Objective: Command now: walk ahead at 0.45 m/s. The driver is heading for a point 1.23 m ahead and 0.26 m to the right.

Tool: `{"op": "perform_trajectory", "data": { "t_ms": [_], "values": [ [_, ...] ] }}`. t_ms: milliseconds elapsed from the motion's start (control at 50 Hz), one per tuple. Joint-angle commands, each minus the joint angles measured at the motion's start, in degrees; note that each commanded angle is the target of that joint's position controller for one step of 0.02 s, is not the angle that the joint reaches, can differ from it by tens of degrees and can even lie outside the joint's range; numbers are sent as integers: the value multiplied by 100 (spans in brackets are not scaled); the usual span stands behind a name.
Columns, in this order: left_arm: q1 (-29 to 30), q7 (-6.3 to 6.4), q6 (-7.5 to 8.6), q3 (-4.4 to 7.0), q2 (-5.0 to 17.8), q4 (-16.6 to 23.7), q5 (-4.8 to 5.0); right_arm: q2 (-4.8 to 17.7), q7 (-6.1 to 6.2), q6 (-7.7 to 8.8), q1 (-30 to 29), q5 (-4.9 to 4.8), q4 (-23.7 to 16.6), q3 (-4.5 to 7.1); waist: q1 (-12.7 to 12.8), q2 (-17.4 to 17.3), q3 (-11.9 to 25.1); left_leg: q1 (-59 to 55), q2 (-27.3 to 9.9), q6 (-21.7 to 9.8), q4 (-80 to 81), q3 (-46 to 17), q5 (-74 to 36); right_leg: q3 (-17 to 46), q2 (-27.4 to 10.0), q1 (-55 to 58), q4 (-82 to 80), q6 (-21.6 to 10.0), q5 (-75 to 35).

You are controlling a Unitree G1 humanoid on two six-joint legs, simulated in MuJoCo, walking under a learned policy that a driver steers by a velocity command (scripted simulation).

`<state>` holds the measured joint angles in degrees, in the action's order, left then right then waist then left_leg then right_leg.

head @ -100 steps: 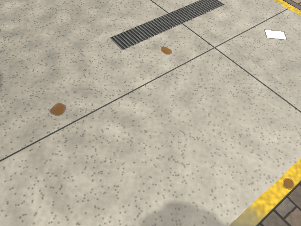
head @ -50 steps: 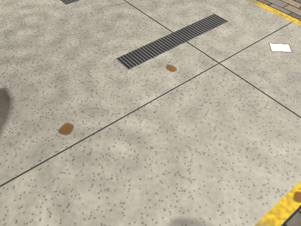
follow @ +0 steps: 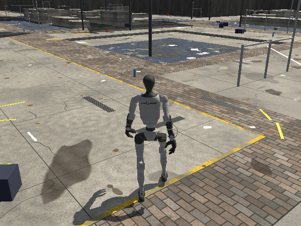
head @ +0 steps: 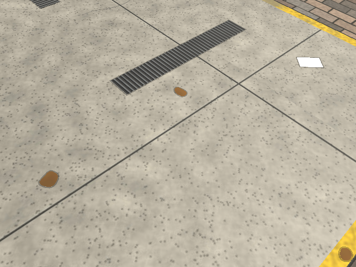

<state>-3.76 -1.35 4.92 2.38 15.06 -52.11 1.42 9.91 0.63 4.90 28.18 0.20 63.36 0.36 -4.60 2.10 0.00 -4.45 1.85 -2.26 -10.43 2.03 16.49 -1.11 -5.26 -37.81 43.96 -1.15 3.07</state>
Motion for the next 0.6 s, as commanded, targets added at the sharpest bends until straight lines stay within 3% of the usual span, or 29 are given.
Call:
{"op": "perform_trajectory", "data": {
  "t_ms": [20,60,100,120,140,160,180,200,220,240,260,280,300,340,360,440,520,600],
  "values": [
    [1124,-69,70,-66,98,652,35,1089,77,37,279,-55,-178,200,-19,-755,-915,724,-1342,-776,637,-630,-1895,-263,248,84,-868,-3,-465],
    [1270,-121,88,-52,195,774,51,1098,83,22,291,-112,-157,237,77,-753,-954,319,-1520,-716,502,-573,-2213,-152,251,109,-1193,-160,-443],
    [1052,-160,123,28,386,787,39,1192,86,-21,150,-100,-206,294,344,-807,-678,-109,-1638,-597,14,-466,-3470,-171,387,548,-1360,-350,-218],
    [685,-154,126,107,539,710,33,1275,87,-59,67,-72,-244,332,573,-940,-332,-255,-1653,-533,-477,-407,-4580,-272,558,1094,-1288,-452,-53],
    [-131,-124,113,233,738,479,47,1284,84,-119,-42,-32,-286,344,1001,-1005,189,-175,-1519,-431,-1425,-255,-5461,-392,754,2089,-1255,-597,37],
    [-1127,-71,74,362,970,185,62,1232,71,-146,-135,4,-376,315,1449,-959,776,560,-1292,-262,-2677,-146,-5214,-188,585,3568,-1212,-783,-8],
    [-2009,-18,42,487,1469,7,-90,695,2,-90,331,57,-515,167,1350,115,1716,2660,-622,7,-4851,3,-2916,1917,-874,5862,-1228,-1470,742],
    [-2192,-44,7,424,1328,-91,-91,225,-54,73,601,-49,-413,27,1185,1220,2548,3778,237,165,-6539,-586,1342,4523,-1830,6536,-2524,-2059,1860],
    [-1677,-64,39,295,939,-60,-48,792,-84,228,39,-218,-583,187,1168,845,1665,4386,-125,-9,-7110,-1057,1290,4240,-1561,5805,-2876,-1740,2187],
    [-1119,-56,71,223,698,59,-60,1030,-73,303,-543,-337,-792,244,1002,511,823,4538,-422,-118,-7081,-828,856,3259,-1398,4799,-2972,-1519,1761],
    [-671,-92,132,169,549,113,-110,1012,-20,313,-806,-294,-850,263,765,-60,349,4275,-715,-136,-6694,-716,353,2519,-1190,3780,-3155,-1395,1010],
    [-444,-118,188,122,372,125,-167,999,32,247,-802,-202,-838,329,535,-79,211,3881,-931,-153,-6313,-716,74,1969,-953,3163,-3277,-1265,541],
    [-384,-141,202,98,292,79,-197,847,46,158,-634,-164,-817,328,369,51,148,3548,-1026,-149,-6122,-738,-42,1659,-799,2762,-3434,-1238,443],
    [-549,-128,216,94,319,-56,-160,667,66,28,-568,-149,-836,328,252,128,-29,3455,-1098,-97,-5740,-647,-68,1301,-688,2361,-3692,-1310,310],
    [-659,-91,225,112,423,-112,-157,700,76,-6,-749,-130,-928,344,245,123,-154,3627,-1140,-37,-5501,-612,-229,1188,-683,2281,-3806,-1349,260],
    [-1127,92,174,162,676,-232,-154,806,53,10,-1780,-38,-1318,379,463,-16,-370,4396,-1171,182,-4051,-528,-1485,880,-618,2633,-3937,-1282,-25],
    [-1598,158,122,177,782,-342,-75,671,-49,73,-2669,-87,-1556,298,770,-4,-429,4061,-855,211,-2651,-218,-2348,475,-457,2893,-3895,-1072,-168],
    [-2042,173,5,206,808,-535,-34,725,-189,114,-3265,-143,-1818,259,931,13,-548,4275,-731,106,-2055,-239,-2013,527,-783,3796,-3527,-1037,-329]
  ]
}}
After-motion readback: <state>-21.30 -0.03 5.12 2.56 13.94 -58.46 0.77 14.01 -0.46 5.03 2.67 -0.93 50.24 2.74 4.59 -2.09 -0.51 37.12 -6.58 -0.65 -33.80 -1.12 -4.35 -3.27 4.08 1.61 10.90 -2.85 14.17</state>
